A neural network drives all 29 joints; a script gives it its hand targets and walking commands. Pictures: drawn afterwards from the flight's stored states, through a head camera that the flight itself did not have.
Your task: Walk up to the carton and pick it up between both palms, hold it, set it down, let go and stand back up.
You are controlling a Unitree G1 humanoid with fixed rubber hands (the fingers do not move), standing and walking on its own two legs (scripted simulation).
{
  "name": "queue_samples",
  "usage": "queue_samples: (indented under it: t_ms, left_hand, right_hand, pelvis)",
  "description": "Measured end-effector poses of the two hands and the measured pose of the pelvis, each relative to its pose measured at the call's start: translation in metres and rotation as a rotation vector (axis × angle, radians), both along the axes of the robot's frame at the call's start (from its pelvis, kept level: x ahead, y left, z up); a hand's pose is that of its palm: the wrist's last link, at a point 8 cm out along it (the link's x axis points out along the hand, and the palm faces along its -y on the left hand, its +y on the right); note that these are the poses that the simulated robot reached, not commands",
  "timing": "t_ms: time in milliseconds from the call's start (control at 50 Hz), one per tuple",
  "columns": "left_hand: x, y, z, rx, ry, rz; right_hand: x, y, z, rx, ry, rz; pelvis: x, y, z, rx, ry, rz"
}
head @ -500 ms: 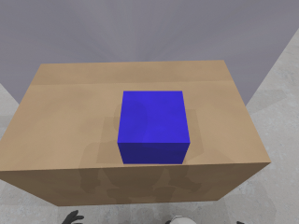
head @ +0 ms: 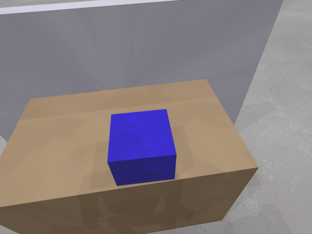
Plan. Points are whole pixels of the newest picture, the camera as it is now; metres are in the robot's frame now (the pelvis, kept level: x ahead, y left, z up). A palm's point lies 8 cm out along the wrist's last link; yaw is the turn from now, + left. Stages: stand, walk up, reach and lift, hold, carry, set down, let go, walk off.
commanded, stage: walk up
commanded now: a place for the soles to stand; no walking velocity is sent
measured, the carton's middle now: (142, 146) +0.44 +0.06 -0.07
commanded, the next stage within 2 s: reach and lift in 1.56 s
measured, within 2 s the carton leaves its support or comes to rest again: neither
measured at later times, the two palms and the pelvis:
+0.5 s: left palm out of the picture +0.06 +0.26 -0.13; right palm out of the picture +0.04 -0.25 -0.13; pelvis +0.02 +0.01 +0.00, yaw +0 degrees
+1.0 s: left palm out of the picture +0.04 +0.27 -0.13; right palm out of the picture +0.02 -0.25 -0.13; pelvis +0.00 +0.01 +0.00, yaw +0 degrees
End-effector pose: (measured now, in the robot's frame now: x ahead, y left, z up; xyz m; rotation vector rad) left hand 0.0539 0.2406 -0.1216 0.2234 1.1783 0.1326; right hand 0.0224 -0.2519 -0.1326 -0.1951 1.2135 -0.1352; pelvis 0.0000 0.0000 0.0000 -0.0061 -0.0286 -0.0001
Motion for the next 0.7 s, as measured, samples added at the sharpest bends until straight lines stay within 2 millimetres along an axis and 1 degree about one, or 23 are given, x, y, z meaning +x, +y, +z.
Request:
queue_samples:
  t_ms: [120,220,340,500,600,700]
  left_hand:
    - [0.018,-0.001,0.002,-0.009,-0.038,-0.022]
    - [0.023,0.002,-0.003,-0.015,-0.029,-0.029]
    - [0.018,0.008,-0.008,-0.008,0.006,-0.030]
    - [0.009,0.017,-0.007,0.016,0.045,-0.029]
    - [0.004,0.021,-0.006,0.026,0.060,-0.028]
    - [0.000,0.021,-0.006,0.028,0.070,-0.027]
  right_hand:
    - [-0.007,0.002,0.002,-0.007,0.040,0.015]
    - [-0.006,-0.002,0.006,-0.032,0.059,0.014]
    - [0.004,-0.002,0.008,-0.048,0.059,0.015]
    - [0.016,0.003,0.005,-0.039,0.047,0.024]
    - [0.019,0.004,0.003,-0.035,0.048,0.027]
    - [0.017,0.003,0.003,-0.038,0.060,0.025]
  pelvis:
    - [0.006,-0.001,0.003,0.008,0.003,0.001]
    - [0.010,0.001,0.003,0.010,0.004,0.002]
    - [0.014,0.004,0.002,0.012,0.003,0.002]
    - [0.016,0.007,0.002,0.013,0.001,0.001]
    - [0.016,0.008,0.002,0.014,-0.001,0.001]
    - [0.015,0.008,0.002,0.013,-0.003,0.001]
